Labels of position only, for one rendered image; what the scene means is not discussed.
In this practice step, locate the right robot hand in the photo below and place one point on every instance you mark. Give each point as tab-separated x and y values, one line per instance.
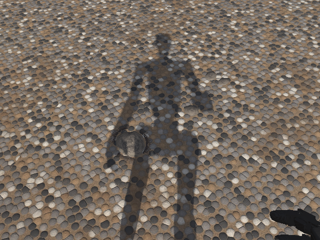
301	220

